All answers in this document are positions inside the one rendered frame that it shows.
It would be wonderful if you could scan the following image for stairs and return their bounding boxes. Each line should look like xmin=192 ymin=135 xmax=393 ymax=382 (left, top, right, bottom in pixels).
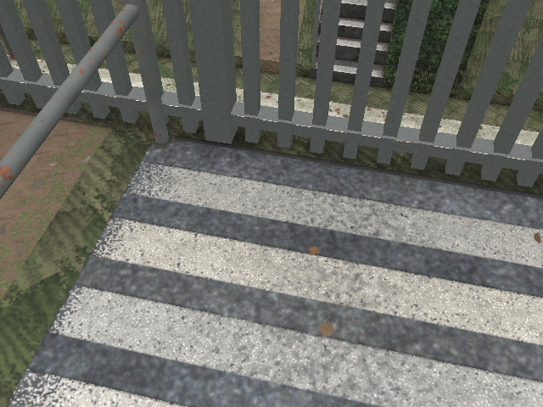
xmin=310 ymin=0 xmax=397 ymax=87

